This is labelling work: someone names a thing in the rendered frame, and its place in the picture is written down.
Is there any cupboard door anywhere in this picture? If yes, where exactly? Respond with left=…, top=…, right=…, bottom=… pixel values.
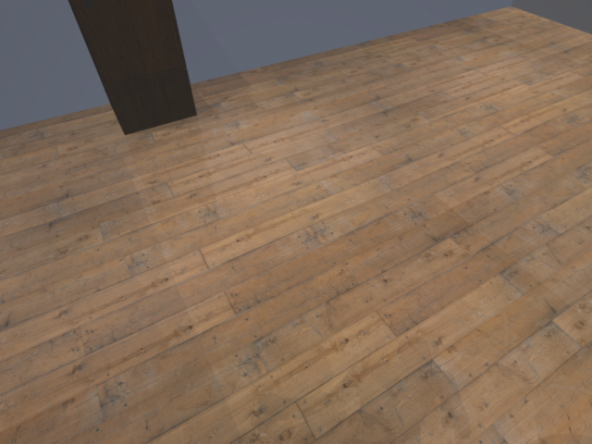
left=76, top=0, right=183, bottom=82

